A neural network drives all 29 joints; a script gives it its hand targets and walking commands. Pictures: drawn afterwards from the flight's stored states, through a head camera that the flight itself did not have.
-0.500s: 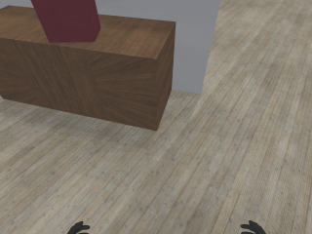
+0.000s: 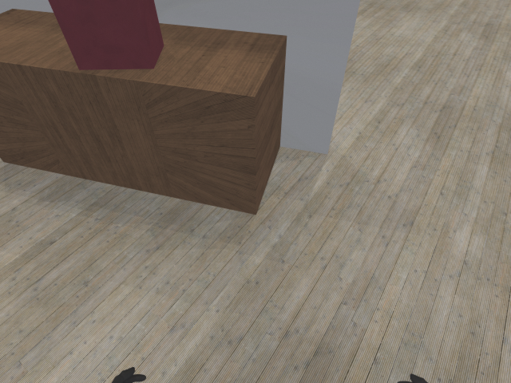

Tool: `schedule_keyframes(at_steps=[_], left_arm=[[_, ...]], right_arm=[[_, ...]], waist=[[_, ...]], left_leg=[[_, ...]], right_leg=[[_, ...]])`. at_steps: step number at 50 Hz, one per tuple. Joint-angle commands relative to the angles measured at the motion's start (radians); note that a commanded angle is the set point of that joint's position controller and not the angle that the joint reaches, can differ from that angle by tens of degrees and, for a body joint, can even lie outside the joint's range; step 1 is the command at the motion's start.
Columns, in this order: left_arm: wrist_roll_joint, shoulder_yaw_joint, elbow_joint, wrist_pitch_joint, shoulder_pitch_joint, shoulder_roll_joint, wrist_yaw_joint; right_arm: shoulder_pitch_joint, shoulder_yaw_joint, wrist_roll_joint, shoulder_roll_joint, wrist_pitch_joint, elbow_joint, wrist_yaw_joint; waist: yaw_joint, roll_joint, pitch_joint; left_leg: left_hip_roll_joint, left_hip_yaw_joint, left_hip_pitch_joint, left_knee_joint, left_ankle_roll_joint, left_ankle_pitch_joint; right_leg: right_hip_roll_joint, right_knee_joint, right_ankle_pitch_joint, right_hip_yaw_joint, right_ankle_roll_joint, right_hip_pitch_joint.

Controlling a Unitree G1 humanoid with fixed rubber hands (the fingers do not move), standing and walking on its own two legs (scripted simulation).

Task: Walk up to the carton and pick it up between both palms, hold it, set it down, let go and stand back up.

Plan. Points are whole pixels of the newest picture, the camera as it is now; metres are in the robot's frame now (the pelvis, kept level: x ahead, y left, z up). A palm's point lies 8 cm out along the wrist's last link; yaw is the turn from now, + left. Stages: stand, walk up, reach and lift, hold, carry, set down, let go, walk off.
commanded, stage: stand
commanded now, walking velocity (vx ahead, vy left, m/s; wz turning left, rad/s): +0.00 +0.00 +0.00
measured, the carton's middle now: (111, 18) +1.36 +0.61 +0.05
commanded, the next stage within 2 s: none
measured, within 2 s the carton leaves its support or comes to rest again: neither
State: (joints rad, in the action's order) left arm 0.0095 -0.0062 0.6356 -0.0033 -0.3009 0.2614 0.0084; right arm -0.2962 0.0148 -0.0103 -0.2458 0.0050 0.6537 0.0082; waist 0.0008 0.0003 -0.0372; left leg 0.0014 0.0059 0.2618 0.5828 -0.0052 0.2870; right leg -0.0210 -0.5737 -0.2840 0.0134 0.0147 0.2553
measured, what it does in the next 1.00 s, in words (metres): stands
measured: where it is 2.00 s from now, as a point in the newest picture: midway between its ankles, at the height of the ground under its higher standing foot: outside the picture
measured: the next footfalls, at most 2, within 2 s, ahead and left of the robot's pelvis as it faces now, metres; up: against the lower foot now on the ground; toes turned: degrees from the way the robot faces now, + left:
none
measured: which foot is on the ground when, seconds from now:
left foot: down 0.00-1.00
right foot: down 0.00-1.00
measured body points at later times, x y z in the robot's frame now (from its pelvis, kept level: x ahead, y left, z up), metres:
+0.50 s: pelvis +0.00 +0.00 +0.00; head +0.01 +0.01 +0.45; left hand +0.11 +0.26 -0.11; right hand +0.12 -0.25 -0.11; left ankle +0.02 +0.12 -0.73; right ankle +0.02 -0.13 -0.73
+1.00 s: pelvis +0.00 +0.00 +0.00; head +0.01 +0.01 +0.45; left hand +0.10 +0.26 -0.11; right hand +0.11 -0.25 -0.11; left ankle +0.02 +0.12 -0.73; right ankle +0.02 -0.13 -0.73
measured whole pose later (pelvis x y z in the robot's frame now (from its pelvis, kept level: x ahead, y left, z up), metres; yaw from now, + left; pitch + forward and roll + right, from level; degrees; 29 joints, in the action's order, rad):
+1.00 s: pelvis +0.00 +0.00 +0.00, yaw +0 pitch -2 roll +0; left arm 0.01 0.00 0.67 0.00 -0.31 0.27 0.00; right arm -0.30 0.01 -0.01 -0.25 0.00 0.68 0.01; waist 0.00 0.00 -0.04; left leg 0.00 0.01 0.25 0.56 -0.01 0.28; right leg -0.03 -0.55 -0.27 0.01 0.02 0.24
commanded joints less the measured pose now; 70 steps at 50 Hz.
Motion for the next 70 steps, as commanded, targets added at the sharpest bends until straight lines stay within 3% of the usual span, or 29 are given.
schedule_keyframes(at_steps=[1, 8, 70], left_arm=[[0.000, -0.039, -0.076, -0.020, -0.001, 0.125, -0.006], [0.001, -0.036, -0.069, -0.021, -0.002, 0.119, -0.007], [-0.003, -0.028, -0.022, -0.016, -0.030, 0.132, -0.011]], right_arm=[[0.006, 0.037, 0.000, -0.131, 0.022, -0.087, -0.005], [0.008, 0.034, 0.002, -0.133, 0.023, -0.084, -0.006], [-0.014, 0.031, 0.005, -0.142, 0.017, -0.038, -0.009]], waist=[[-0.002, 0.009, 0.030], [0.000, 0.013, 0.042], [-0.004, -0.001, 0.004]], left_leg=[[0.088, -0.096, 0.018, -0.129, -0.032, -0.066], [0.090, -0.094, 0.004, -0.126, -0.034, -0.107], [0.087, -0.097, 0.004, -0.153, -0.027, -0.089]], right_leg=[[-0.071, 0.105, 0.060, -0.084, -0.045, -0.006], [-0.073, 0.101, 0.090, -0.081, -0.044, -0.012], [-0.073, 0.132, 0.078, -0.079, -0.040, -0.009]])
